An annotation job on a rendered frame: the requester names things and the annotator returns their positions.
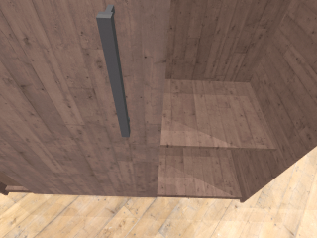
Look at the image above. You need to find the wardrobe door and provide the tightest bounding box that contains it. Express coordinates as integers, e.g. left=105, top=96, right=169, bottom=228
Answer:
left=0, top=171, right=22, bottom=186
left=0, top=0, right=171, bottom=198

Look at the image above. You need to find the handle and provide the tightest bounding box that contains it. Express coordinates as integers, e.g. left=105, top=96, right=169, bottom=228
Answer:
left=96, top=4, right=131, bottom=138

